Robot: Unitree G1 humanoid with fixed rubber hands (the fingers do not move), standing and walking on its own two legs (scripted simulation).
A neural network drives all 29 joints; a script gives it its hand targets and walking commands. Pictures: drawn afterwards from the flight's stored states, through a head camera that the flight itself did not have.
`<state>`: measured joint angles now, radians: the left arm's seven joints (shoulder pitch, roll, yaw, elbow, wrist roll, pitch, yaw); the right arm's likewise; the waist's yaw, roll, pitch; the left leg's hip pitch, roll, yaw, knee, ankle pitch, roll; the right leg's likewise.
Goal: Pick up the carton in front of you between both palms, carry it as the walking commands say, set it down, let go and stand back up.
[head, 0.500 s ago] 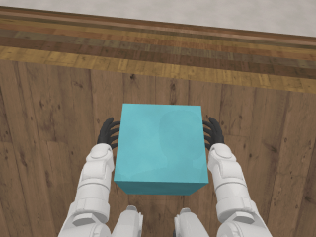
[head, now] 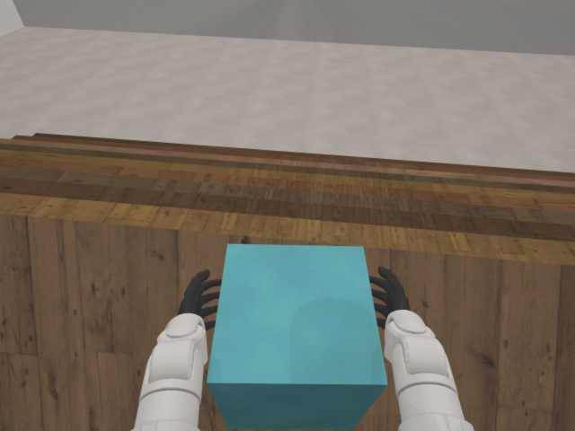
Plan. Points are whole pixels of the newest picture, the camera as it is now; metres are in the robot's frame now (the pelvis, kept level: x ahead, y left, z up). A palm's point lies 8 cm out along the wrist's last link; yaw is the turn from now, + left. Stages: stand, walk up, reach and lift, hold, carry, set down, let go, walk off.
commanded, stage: reach and lift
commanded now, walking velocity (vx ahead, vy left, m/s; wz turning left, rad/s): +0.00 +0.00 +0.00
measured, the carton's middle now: (293, 341) +0.30 +0.00 -0.06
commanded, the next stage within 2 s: hold in 1.04 s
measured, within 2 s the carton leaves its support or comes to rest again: neither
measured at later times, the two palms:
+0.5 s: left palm (188, 316) +0.29 +0.15 +0.04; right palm (400, 313) +0.29 -0.15 +0.04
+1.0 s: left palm (187, 310) +0.29 +0.15 +0.05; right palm (401, 307) +0.30 -0.15 +0.05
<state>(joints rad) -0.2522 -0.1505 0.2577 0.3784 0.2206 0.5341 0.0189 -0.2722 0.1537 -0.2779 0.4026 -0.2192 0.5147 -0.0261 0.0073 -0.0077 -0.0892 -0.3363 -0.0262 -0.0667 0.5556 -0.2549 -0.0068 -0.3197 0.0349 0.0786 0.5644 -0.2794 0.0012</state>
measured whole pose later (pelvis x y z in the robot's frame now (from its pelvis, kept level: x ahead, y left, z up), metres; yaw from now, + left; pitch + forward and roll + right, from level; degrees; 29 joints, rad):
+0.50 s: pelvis -0.01 +0.00 +0.01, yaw +0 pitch -4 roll +0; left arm -0.34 -0.17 0.31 0.36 0.30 0.62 -0.02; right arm -0.35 0.18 -0.34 0.38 -0.30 0.60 0.01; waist 0.01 -0.01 0.03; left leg -0.18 -0.02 -0.07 0.45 -0.20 -0.01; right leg -0.16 0.03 0.08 0.46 -0.22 0.00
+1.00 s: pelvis +0.01 +0.00 +0.01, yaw +0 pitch -6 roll +0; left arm -0.25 -0.15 0.22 0.27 0.28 0.69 -0.01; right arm -0.27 0.15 -0.24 0.29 -0.28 0.67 0.01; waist 0.01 -0.01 0.02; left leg -0.08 -0.02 -0.07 0.37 -0.19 0.00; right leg -0.07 0.03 0.08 0.38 -0.21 0.00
